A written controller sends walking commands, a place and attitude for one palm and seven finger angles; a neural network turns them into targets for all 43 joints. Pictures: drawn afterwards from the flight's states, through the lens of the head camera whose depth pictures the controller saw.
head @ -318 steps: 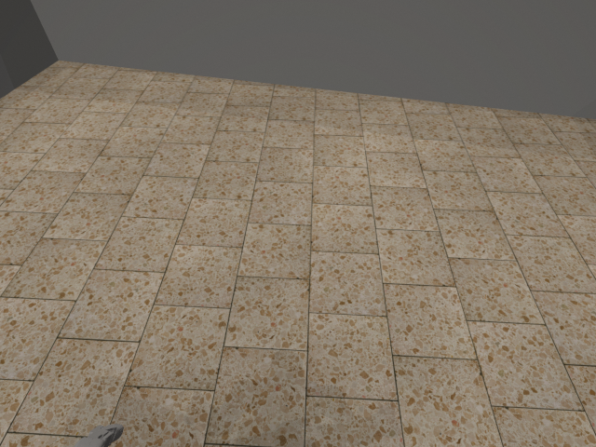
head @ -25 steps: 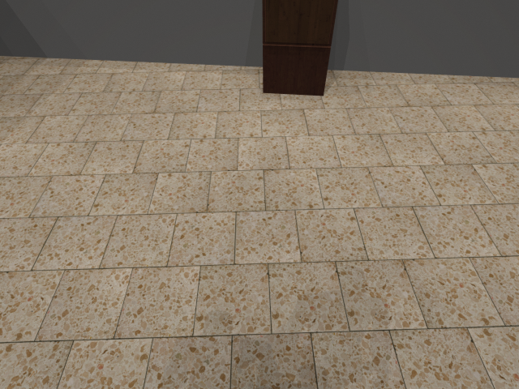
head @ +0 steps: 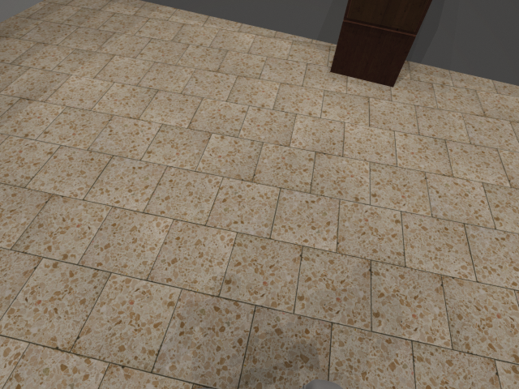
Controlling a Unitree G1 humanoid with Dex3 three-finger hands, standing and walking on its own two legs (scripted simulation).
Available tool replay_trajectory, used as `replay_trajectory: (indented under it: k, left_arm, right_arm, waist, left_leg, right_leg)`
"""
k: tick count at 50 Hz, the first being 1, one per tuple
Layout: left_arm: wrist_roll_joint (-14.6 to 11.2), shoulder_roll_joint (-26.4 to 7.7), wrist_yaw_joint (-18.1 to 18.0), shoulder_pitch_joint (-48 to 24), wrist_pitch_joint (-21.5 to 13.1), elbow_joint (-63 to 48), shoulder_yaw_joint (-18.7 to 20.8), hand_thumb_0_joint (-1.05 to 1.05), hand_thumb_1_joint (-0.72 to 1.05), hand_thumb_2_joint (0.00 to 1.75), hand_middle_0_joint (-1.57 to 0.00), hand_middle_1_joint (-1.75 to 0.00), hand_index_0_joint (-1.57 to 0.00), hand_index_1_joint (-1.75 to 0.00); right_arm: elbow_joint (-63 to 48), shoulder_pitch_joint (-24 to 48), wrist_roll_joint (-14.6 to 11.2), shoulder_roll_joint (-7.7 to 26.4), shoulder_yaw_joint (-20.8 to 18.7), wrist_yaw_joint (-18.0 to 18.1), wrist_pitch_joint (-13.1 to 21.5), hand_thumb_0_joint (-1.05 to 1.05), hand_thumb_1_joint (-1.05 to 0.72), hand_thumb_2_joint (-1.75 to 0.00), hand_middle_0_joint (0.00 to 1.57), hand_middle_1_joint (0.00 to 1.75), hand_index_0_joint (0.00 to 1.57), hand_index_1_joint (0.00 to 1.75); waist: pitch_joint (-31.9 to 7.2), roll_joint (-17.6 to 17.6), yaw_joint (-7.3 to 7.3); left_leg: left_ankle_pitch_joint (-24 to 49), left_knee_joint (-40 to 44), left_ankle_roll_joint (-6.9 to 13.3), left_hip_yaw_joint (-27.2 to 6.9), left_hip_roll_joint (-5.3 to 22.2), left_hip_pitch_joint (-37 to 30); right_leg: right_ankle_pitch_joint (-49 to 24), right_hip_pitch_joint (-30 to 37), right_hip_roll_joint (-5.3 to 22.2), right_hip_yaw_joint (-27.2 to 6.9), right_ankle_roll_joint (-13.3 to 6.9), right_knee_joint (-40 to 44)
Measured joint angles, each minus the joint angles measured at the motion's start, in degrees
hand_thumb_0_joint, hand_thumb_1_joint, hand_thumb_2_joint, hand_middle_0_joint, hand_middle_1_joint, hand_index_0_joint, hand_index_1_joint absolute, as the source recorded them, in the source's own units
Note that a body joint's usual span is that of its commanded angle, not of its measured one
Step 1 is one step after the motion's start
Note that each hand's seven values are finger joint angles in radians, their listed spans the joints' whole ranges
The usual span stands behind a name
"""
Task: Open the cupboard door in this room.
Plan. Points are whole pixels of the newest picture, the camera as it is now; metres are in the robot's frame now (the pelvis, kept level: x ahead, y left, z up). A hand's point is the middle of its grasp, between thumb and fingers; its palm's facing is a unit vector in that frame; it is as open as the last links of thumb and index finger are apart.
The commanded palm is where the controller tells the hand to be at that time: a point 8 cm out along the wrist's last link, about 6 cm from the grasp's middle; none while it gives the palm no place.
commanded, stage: turn or walk to find it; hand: left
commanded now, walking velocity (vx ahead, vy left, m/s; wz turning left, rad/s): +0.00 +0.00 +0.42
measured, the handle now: out of the picture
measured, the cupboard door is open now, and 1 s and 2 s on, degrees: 0 0 0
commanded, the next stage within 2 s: none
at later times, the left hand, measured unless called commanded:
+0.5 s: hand out of the picture +0.00 +0.15 -0.15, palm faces +0.24 -0.94 -0.26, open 7.4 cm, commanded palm none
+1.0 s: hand out of the picture -0.06 +0.22 -0.16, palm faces +0.43 -0.86 -0.27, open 7.4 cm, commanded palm none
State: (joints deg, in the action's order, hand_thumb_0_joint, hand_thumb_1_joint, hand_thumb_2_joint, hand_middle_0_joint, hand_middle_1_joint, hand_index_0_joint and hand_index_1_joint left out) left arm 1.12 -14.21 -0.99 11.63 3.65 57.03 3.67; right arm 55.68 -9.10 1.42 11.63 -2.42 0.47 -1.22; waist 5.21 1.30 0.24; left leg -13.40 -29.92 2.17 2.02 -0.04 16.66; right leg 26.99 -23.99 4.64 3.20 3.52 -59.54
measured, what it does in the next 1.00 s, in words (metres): steps on the spot, turning left: right foot, then left foot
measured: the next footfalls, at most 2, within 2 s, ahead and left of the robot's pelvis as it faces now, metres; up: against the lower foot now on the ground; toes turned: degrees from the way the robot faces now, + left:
right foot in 0.24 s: +0.03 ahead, -0.14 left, +0.00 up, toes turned +3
left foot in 0.68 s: -0.04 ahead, +0.10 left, +0.00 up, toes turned +24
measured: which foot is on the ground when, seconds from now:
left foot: down 0.00-0.24, up 0.26-0.66, down 0.68-1.00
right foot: up 0.00-0.22, down 0.24-0.68, up 0.70-1.00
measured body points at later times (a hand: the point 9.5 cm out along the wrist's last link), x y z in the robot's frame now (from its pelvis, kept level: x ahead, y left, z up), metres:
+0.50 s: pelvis -0.02 -0.05 +0.00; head +0.02 -0.07 +0.45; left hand -0.01 +0.20 -0.13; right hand +0.08 -0.30 -0.16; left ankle -0.07 +0.10 -0.66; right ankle -0.01 -0.15 -0.74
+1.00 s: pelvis -0.04 -0.01 +0.00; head -0.01 +0.00 +0.45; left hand -0.08 +0.26 -0.14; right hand +0.14 -0.20 -0.14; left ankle -0.07 +0.08 -0.74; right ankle +0.01 -0.15 -0.68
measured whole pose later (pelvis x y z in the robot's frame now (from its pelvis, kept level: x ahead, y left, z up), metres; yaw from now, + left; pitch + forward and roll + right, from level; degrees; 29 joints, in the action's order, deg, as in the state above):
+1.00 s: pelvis -0.04 -0.01 +0.00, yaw +24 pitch +0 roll +0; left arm 0.9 -14.1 -0.9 10.1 3.3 54.2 3.3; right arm 54.1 -9.6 1.3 11.1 -1.8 0.2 -1.3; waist 3.7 0.7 0.3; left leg -13.2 -26.2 1.9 0.1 -1.4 12.8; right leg 24.4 -24.4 5.0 1.4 5.1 -55.3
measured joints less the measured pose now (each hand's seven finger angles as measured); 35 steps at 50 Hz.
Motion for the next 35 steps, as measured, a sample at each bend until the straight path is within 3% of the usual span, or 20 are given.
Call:
replay_trajectory:
  k: [7, 12, 16, 19, 22, 25, 30, 33, 35]
  left_arm:
    - [-0.2, 0.7, 0.0, -2.6, -0.6, -3.0, -0.3, 0.01, 0.91, 0.90, -0.20, -0.30, -0.19, -0.30]
    - [-0.4, 2.0, 0.0, -3.0, -1.9, -5.0, -1.0, 0.00, 0.91, 0.90, -0.20, -0.30, -0.19, -0.30]
    - [0.2, 4.1, -0.2, -1.6, -2.5, -5.5, -1.9, 0.00, 0.91, 0.90, -0.20, -0.30, -0.20, -0.30]
    - [0.1, 4.9, -0.3, -0.2, -2.5, -5.0, -2.1, 0.00, 0.91, 0.90, -0.20, -0.30, -0.20, -0.30]
    - [0.1, 5.2, -0.4, 0.7, -2.7, -4.3, -2.3, 0.00, 0.90, 0.90, -0.20, -0.30, -0.20, -0.30]
    - [0.3, 5.3, -0.4, 1.4, -3.0, -3.8, -2.3, 0.01, 0.90, 0.90, -0.20, -0.30, -0.20, -0.30]
    - [0.7, 4.0, -0.2, 2.3, -3.0, -3.0, -1.9, 0.00, 0.91, 0.90, -0.20, -0.30, -0.20, -0.30]
    - [0.6, 2.6, -0.1, 2.9, -2.6, -2.1, -1.4, 0.00, 0.91, 0.90, -0.20, -0.30, -0.20, -0.30]
    - [0.1, 1.2, -0.1, 3.1, -1.8, -1.4, -0.8, 0.00, 0.91, 0.90, -0.20, -0.30, -0.20, -0.30]
  right_arm:
    - [-0.7, -0.7, 0.2, -0.2, 0.0, -0.4, -0.5, 0.00, -0.90, -0.90, 0.20, 0.30, 0.20, 0.30]
    - [-1.0, -2.1, 0.0, 0.5, -0.7, -0.8, -1.3, 0.00, -0.90, -0.90, 0.20, 0.30, 0.20, 0.30]
    - [-0.3, -2.7, 0.0, 2.1, -1.9, -1.1, -2.8, 0.00, -0.91, -0.90, 0.20, 0.30, 0.20, 0.30]
    - [0.1, -3.1, 0.2, 3.0, -2.4, -1.4, -3.2, 0.00, -0.91, -0.90, 0.20, 0.30, 0.20, 0.30]
    - [0.5, -3.7, 0.1, 3.5, -2.5, -1.4, -3.1, 0.00, -0.91, -0.90, 0.20, 0.30, 0.20, 0.30]
    - [1.2, -3.8, 0.0, 3.6, -2.3, -1.3, -3.4, 0.00, -0.91, -0.90, 0.20, 0.30, 0.20, 0.30]
    - [1.6, -2.2, -0.5, 2.9, -1.4, -1.1, -3.4, 0.00, -0.91, -0.90, 0.20, 0.30, 0.19, 0.30]
    - [0.8, -0.8, -0.6, 2.4, -0.8, -1.1, -2.5, 0.00, -0.91, -0.90, 0.20, 0.30, 0.19, 0.30]
    - [0.2, 0.0, -0.5, 1.7, -0.6, -1.1, -1.4, 0.00, -0.91, -0.90, 0.20, 0.30, 0.19, 0.30]
  waist:
    - [-1.4, -1.8, -1.02]
    - [-2.4, -3.0, -1.49]
    - [-2.4, -4.6, -1.30]
    - [-2.2, -4.4, -1.29]
    - [-1.7, -4.0, -1.58]
    - [-1.2, -3.2, -1.28]
    - [-0.2, -1.3, 0.23]
    - [0.0, -0.4, 0.72]
    - [0.0, 1.2, 0.83]
  left_leg:
    - [2.8, 2.8, -0.5, -2.8, -1.4, 0.5]
    - [2.4, -0.4, -2.3, -5.1, -2.6, 3.2]
    - [-10.1, -19.4, -3.0, -5.3, -3.1, 9.7]
    - [-8.5, -31.9, -3.9, -4.0, -1.9, 12.8]
    - [-7.1, -35.2, -5.1, -3.5, -0.1, 12.7]
    - [-8.4, -31.9, -5.9, -2.7, 1.4, 10.5]
    - [-11.8, -18.4, -5.7, -0.1, 2.4, 4.5]
    - [-7.6, -8.1, -5.0, 1.7, 2.1, 0.1]
    - [-4.7, -4.2, -2.4, 2.4, 1.0, -1.4]
  right_leg:
    - [-1.4, 1.8, -1.1, -1.8, 0.2, 9.1]
    - [-7.9, 8.6, -2.1, -1.1, -0.6, 26.1]
    - [-8.4, 9.6, -1.8, 1.5, -4.4, 26.5]
    - [-9.6, 11.3, -1.0, 2.9, -4.8, 29.2]
    - [-10.2, 12.4, -0.4, 4.8, -4.8, 30.8]
    - [-10.0, 12.8, 0.5, 6.5, -4.6, 30.9]
    - [-8.7, 11.9, 2.2, 8.7, -3.7, 28.5]
    - [-7.2, 10.8, 3.4, 10.1, -2.5, 25.4]
    - [-5.0, 8.7, 4.7, 9.4, -1.3, 20.5]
